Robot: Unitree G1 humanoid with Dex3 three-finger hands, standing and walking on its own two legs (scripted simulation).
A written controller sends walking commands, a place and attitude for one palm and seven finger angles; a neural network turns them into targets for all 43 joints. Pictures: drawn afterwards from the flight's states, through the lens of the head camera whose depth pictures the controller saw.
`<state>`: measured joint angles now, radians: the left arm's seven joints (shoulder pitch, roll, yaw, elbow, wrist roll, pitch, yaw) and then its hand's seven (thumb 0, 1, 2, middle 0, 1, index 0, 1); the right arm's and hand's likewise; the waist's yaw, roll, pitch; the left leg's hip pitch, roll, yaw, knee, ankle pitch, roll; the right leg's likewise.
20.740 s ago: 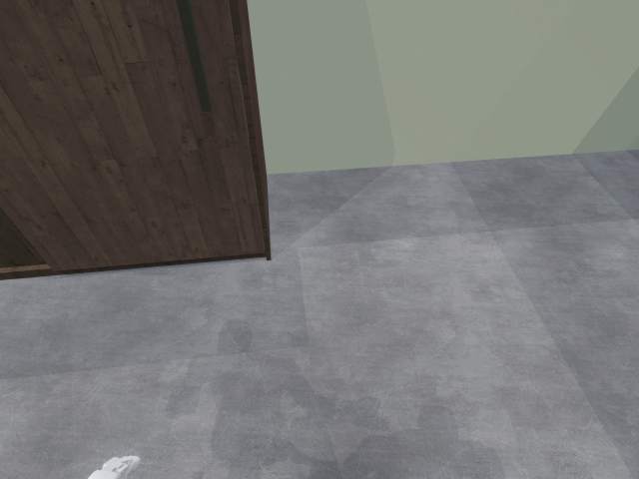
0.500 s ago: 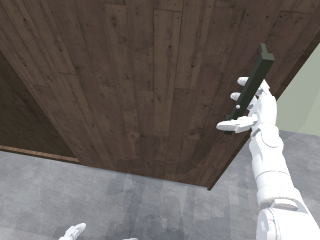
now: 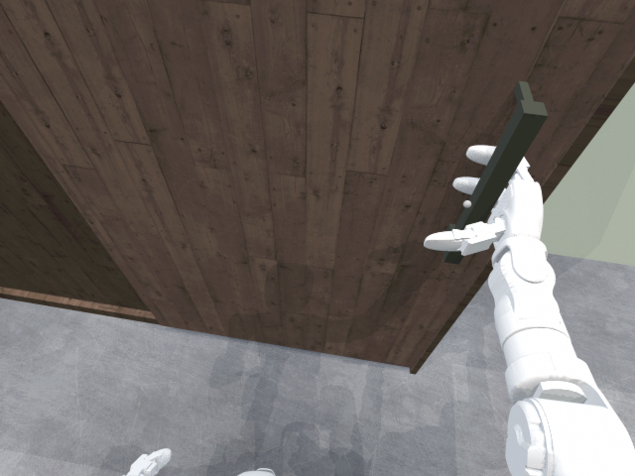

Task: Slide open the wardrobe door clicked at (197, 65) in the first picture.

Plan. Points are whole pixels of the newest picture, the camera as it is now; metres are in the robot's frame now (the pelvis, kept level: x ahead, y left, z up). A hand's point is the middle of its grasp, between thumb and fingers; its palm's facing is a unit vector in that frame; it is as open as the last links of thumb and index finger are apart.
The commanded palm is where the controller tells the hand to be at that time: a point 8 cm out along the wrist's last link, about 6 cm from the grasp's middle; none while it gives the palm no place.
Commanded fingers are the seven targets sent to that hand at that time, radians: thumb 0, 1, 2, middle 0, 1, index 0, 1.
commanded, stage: slide the fingers in behind the handle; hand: right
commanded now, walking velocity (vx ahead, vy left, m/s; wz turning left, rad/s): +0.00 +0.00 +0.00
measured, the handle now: (481, 186) +0.49 -0.16 +0.10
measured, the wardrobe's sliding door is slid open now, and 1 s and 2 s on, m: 0.00 0.00 0.00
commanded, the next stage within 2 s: grip the handle and tug to test in 0.04 s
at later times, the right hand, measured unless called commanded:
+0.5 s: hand (468, 205) +0.44 -0.13 +0.11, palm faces +0.06 +1.00 +0.00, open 10.9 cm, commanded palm +0.41 -0.18 +0.11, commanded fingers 0.00 -0.39 -0.68 0.40 1.33 0.40 1.33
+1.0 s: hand (470, 209) +0.44 -0.13 +0.11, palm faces +0.04 +1.00 +0.01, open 5.6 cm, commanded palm +0.41 -0.19 +0.11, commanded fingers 0.00 -0.90 -0.90 0.45 1.40 0.45 1.40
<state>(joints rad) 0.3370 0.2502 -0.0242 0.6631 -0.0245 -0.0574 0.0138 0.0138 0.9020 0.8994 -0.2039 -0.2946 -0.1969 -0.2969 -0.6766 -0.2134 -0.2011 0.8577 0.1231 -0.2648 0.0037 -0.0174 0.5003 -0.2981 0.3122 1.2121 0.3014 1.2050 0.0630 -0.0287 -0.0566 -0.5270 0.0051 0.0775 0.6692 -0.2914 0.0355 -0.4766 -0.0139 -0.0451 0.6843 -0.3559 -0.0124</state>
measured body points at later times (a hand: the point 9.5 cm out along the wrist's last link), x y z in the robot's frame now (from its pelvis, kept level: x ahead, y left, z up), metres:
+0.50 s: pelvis +0.00 -0.01 +0.00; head +0.05 +0.00 +0.45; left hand +0.08 +0.25 -0.12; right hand +0.43 -0.19 +0.11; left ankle +0.02 +0.10 -0.72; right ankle -0.01 -0.11 -0.72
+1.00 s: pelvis +0.00 -0.01 +0.00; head +0.04 +0.00 +0.45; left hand +0.09 +0.24 -0.11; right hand +0.43 -0.19 +0.11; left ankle +0.02 +0.10 -0.72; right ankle -0.01 -0.11 -0.72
